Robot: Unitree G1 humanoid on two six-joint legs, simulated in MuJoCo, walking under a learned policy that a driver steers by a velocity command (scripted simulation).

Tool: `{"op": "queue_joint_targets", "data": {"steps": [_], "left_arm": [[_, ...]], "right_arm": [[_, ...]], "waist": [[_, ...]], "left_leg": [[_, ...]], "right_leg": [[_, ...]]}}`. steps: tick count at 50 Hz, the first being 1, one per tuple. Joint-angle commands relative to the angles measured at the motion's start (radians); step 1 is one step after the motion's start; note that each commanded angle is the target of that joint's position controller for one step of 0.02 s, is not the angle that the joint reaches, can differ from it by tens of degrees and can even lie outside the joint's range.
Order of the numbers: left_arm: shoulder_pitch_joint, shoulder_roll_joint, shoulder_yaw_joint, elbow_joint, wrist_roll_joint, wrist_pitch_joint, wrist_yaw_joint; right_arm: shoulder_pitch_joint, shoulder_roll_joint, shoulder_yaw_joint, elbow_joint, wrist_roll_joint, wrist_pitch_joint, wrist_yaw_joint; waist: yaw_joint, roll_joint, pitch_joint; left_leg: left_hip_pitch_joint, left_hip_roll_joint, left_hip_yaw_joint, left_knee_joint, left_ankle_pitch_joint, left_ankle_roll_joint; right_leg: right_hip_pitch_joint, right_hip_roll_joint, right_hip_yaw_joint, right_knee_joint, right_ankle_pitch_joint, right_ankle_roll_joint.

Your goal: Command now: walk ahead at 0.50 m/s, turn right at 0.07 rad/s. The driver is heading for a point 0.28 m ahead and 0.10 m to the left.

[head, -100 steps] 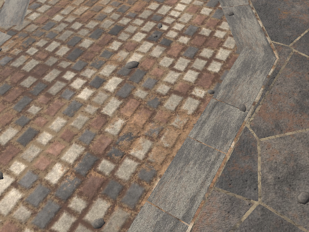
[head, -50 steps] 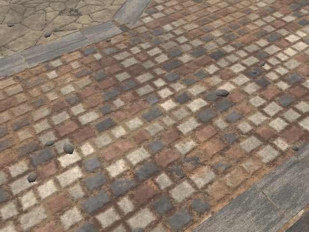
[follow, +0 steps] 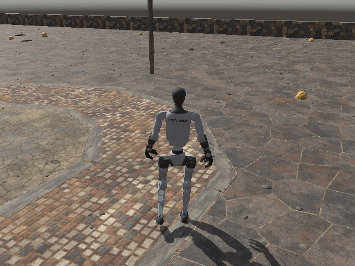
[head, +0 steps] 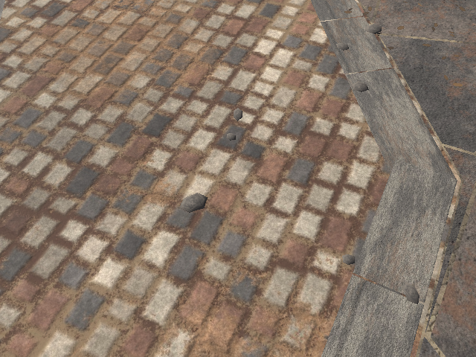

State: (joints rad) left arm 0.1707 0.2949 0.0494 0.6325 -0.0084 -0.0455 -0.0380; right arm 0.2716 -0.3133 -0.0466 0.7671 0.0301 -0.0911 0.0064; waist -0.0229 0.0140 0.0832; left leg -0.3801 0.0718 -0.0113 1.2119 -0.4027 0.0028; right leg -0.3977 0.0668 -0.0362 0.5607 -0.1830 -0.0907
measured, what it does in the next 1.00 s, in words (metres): walks ahead: left foot, then right foot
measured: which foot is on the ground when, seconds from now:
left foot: up 0.00-0.34, down 0.36-1.00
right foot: down 0.00-0.38, up 0.40-0.64, down 0.66-1.00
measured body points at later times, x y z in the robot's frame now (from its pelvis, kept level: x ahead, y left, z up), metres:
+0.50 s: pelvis +0.23 +0.04 +0.00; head +0.27 +0.05 +0.45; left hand +0.30 +0.32 -0.13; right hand +0.41 -0.19 -0.10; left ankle +0.33 +0.14 -0.73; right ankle +0.14 -0.09 -0.67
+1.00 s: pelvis +0.31 +0.01 +0.01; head +0.32 +0.01 +0.46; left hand +0.36 +0.27 -0.13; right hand +0.43 -0.24 -0.13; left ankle +0.33 +0.14 -0.73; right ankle +0.28 -0.11 -0.73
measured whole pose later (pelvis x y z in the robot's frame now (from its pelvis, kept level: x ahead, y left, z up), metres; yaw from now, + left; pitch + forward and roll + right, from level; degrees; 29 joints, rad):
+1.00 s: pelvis +0.31 +0.01 +0.01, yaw +4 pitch -1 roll +0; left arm 0.23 0.22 0.02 0.94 0.00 -0.02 0.03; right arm 0.14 -0.24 -0.03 0.94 0.00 0.00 -0.02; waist 0.00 0.00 0.03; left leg -0.27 0.01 0.01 0.51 -0.22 -0.01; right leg -0.17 -0.01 0.01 0.53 -0.34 0.01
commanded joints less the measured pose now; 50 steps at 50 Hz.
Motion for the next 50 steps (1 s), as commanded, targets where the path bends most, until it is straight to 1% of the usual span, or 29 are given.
{"op": "queue_joint_targets", "data": {"steps": [1, 3, 5, 7, 9, 11, 13, 15, 17, 18, 19, 20, 21, 22, 23, 24, 25, 26, 27, 28, 30, 32, 33, 34, 35, 36, 37, 41, 50], "left_arm": [[0.052, 0.101, 0.029, -0.036, 0.021, -0.036, 0.006], [0.052, 0.107, 0.031, -0.005, 0.017, -0.056, 0.007], [0.067, 0.115, 0.034, 0.023, 0.022, -0.066, 0.013], [0.061, 0.109, 0.028, 0.043, 0.021, -0.062, 0.022], [0.057, 0.115, 0.026, 0.056, 0.018, -0.053, 0.033], [0.107, 0.13, 0.027, 0.086, 0.013, -0.042, 0.041], [0.128, 0.141, 0.028, 0.112, 0.01, -0.027, 0.044], [0.123, 0.146, 0.031, 0.129, 0.004, -0.011, 0.046], [0.093, 0.15, 0.032, 0.137, -0.003, 0.001, 0.052], [0.099, 0.139, 0.028, 0.14, -0.001, 0.004, 0.053], [0.174, 0.099, 0.012, 0.126, 0.029, -0.009, 0.051], [0.291, 0.021, -0.018, 0.151, 0.029, -0.013, 0.038], [0.261, 0.092, -0.003, 0.178, 0.003, -0.003, 0.029], [0.177, 0.131, 0.01, 0.153, -0.018, 0.011, 0.03], [0.12, 0.118, 0.009, 0.143, -0.016, 0.028, 0.04], [0.105, 0.105, 0.01, 0.141, -0.006, 0.05, 0.05], [0.116, 0.088, 0.008, 0.144, -0.002, 0.069, 0.059], [0.138, 0.069, 0.004, 0.158, 0.001, 0.082, 0.067], [0.162, 0.057, 0.001, 0.173, 0.007, 0.086, 0.073], [0.176, 0.056, 0.001, 0.184, 0.01, 0.087, 0.075], [0.189, 0.05, 0.002, 0.206, 0.017, 0.085, 0.072], [0.158, 0.054, 0.003, 0.201, 0.041, 0.083, 0.069], [0.123, 0.081, 0.004, 0.178, 0.046, 0.08, 0.074], [0.085, 0.14, 0.018, 0.182, 0.033, 0.078, 0.079], [0.055, 0.102, 0.011, 0.182, 0.03, 0.066, 0.077], [0.039, 0.071, 0.002, 0.187, 0.034, 0.052, 0.076], [0.029, 0.065, 0.0, 0.193, 0.033, 0.04, 0.075], [0.08, 0.065, -0.002, 0.228, 0.018, 0.012, 0.07], [0.089, 0.057, -0.006, 0.284, 0.011, 0.024, 0.069]], "right_arm": [[0.031, -0.122, -0.028, -0.059, -0.004, -0.003, -0.001], [0.053, -0.09, -0.022, -0.041, -0.007, 0.024, -0.003], [0.002, -0.074, -0.018, -0.053, -0.009, 0.035, -0.008], [-0.046, -0.063, -0.016, -0.069, -0.024, 0.027, -0.007], [-0.101, -0.03, -0.004, -0.08, -0.033, 0.013, 0.004], [-0.169, -0.007, 0.006, -0.099, -0.033, 0.004, 0.019], [-0.184, -0.016, 0.004, -0.107, -0.029, 0.002, 0.032], [-0.178, -0.041, -0.004, -0.111, -0.036, -0.001, 0.041], [-0.091, -0.077, -0.019, -0.088, -0.048, -0.005, 0.042], [-0.014, -0.112, -0.033, -0.065, -0.054, -0.011, 0.034], [0.04, -0.195, -0.047, -0.064, -0.07, -0.009, 0.023], [0.06, -0.151, -0.029, -0.059, -0.078, 0.006, 0.012], [0.086, -0.076, -0.011, -0.054, -0.055, 0.019, 0.014], [0.009, -0.075, -0.009, -0.062, -0.036, 0.028, 0.016], [-0.066, -0.054, -0.002, -0.067, -0.032, 0.034, 0.016], [-0.131, -0.042, 0.003, -0.07, -0.032, 0.04, 0.015], [-0.176, -0.05, 0.0, -0.069, -0.041, 0.049, 0.014], [-0.205, -0.06, -0.005, -0.069, -0.052, 0.057, 0.013], [-0.211, -0.062, -0.007, -0.067, -0.058, 0.062, 0.01], [-0.209, -0.061, -0.008, -0.061, -0.058, 0.064, 0.007], [-0.225, -0.057, -0.007, -0.047, -0.045, 0.067, -0.001], [-0.2, -0.021, 0.008, -0.019, -0.044, 0.07, -0.003], [-0.183, -0.011, 0.013, -0.006, -0.052, 0.071, -0.002], [-0.156, -0.02, 0.007, -0.006, -0.052, 0.075, -0.003], [-0.178, -0.024, 0.007, 0.0, -0.057, 0.076, -0.008], [-0.174, -0.021, 0.005, 0.006, -0.053, 0.075, -0.013], [-0.159, -0.015, 0.005, 0.02, -0.05, 0.076, -0.018], [-0.145, -0.017, 0.002, 0.061, -0.044, 0.073, -0.021], [-0.145, -0.028, -0.005, 0.148, -0.032, 0.089, -0.03]], "waist": [[0.019, -0.074, -0.156], [0.004, -0.061, -0.128], [0.017, -0.05, -0.078], [0.018, -0.048, -0.047], [0.036, -0.054, -0.044], [0.073, -0.046, -0.052], [0.078, -0.063, -0.061], [0.063, -0.081, -0.074], [0.001, -0.087, -0.12], [-0.037, -0.051, -0.176], [-0.013, 0.067, -0.316], [0.01, 0.226, -0.461], [-0.031, 0.139, -0.526], [-0.029, 0.086, -0.405], [-0.01, 0.039, -0.296], [0.02, 0.029, -0.217], [0.051, 0.072, -0.178], [0.061, 0.114, -0.158], [0.064, 0.134, -0.171], [0.062, 0.135, -0.194], [0.074, 0.112, -0.207], [0.07, 0.088, -0.169], [0.051, 0.051, -0.116], [-0.001, -0.064, -0.06], [0.007, -0.094, -0.036], [-0.001, -0.111, -0.039], [-0.008, -0.12, -0.046], [0.015, -0.063, -0.088], [0.027, -0.017, -0.117]], "left_leg": [[-0.215, 0.092, -0.068, -0.017, 0.121, 0.003], [-0.203, 0.091, -0.06, -0.062, 0.164, -0.018], [-0.263, 0.084, -0.076, -0.141, 0.258, -0.034], [-0.258, 0.065, -0.054, -0.283, 0.37, -0.043], [-0.183, 0.033, -0.002, -0.462, 0.492, -0.04], [-0.149, 0.004, 0.025, -0.569, 0.575, -0.036], [-0.152, -0.012, 0.015, -0.635, 0.558, -0.02], [-0.154, -0.03, 0.009, -0.673, 0.463, 0.011], [-0.049, -0.066, 0.025, -0.737, 0.433, 0.049], [0.091, -0.065, 0.026, -0.803, 0.639, 0.076], [0.397, 0.095, -0.118, -0.677, 1.126, 0.159], [0.652, 0.323, -0.392, -0.672, 1.32, 0.362], [0.639, 0.322, -0.441, -0.707, 1.182, 0.381], [0.534, 0.28, -0.368, -0.757, 0.987, 0.338], [0.411, 0.237, -0.315, -0.805, 0.807, 0.294], [0.273, 0.213, -0.28, -0.856, 0.636, 0.261], [0.152, 0.172, -0.24, -0.903, 0.483, 0.229], [0.071, 0.14, -0.204, -0.932, 0.415, 0.219], [0.045, 0.13, -0.184, -0.942, 0.382, 0.219], [0.038, 0.127, -0.171, -0.944, 0.343, 0.217], [0.001, 0.109, -0.136, -0.937, 0.175, 0.189], [-0.06, 0.06, -0.112, -0.937, -0.095, 0.105], [-0.068, 0.026, -0.094, -0.909, -0.161, 0.056], [0.013, -0.032, -0.034, -0.882, -0.104, 0.018], [0.115, -0.043, -0.019, -0.827, -0.009, 0.002], [0.162, -0.043, -0.015, -0.796, 0.063, 0.007], [0.185, -0.039, -0.013, -0.781, 0.115, 0.015], [0.179, -0.036, -0.012, -0.76, 0.28, 0.03], [0.226, -0.031, -0.01, -0.735, 0.459, 0.019]], "right_leg": [[0.28, -0.294, 0.337, -0.324, 0.186, -0.177], [0.227, -0.285, 0.241, -0.373, 0.26, -0.178], [0.223, -0.27, 0.158, -0.407, 0.292, -0.159], [0.219, -0.23, 0.076, -0.397, 0.466, -0.13], [0.207, -0.187, 0.002, -0.38, 0.562, -0.091], [0.251, -0.203, 0.003, -0.366, 0.576, -0.079], [0.329, -0.232, 0.023, -0.325, 0.579, -0.082], [0.402, -0.264, 0.052, -0.254, 0.614, -0.081], [0.433, -0.256, 0.066, -0.124, 0.704, -0.054], [0.414, -0.2, 0.038, 0.013, 0.691, -0.015], [0.231, -0.132, 0.021, 0.225, 0.419, 0.038], [-0.023, -0.015, 0.046, 0.539, -0.351, 0.114], [-0.053, -0.024, 0.164, 0.626, -0.537, 0.127], [-0.106, -0.066, 0.167, 0.643, -0.506, 0.133], [-0.134, -0.097, 0.139, 0.598, -0.468, 0.139], [-0.101, -0.126, 0.133, 0.502, -0.428, 0.147], [-0.018, -0.137, 0.114, 0.383, -0.394, 0.155], [0.059, -0.116, 0.08, 0.308, -0.369, 0.165], [0.113, -0.11, 0.068, 0.251, -0.326, 0.167], [0.16, -0.111, 0.064, 0.193, -0.245, 0.161], [0.257, -0.103, 0.041, 0.053, -0.052, 0.139], [0.308, -0.111, 0.051, -0.041, 0.015, 0.104], [0.261, -0.165, 0.116, -0.118, -0.035, 0.077], [0.089, -0.17, 0.138, -0.154, -0.268, 0.044], [-0.011, -0.156, 0.136, -0.195, -0.37, 0.045], [-0.033, -0.155, 0.135, -0.213, -0.348, 0.061], [-0.025, -0.151, 0.13, -0.21, -0.286, 0.077], [0.091, -0.14, 0.109, -0.15, -0.051, 0.087], [0.18, -0.124, 0.082, -0.123, 0.172, 0.073]]}}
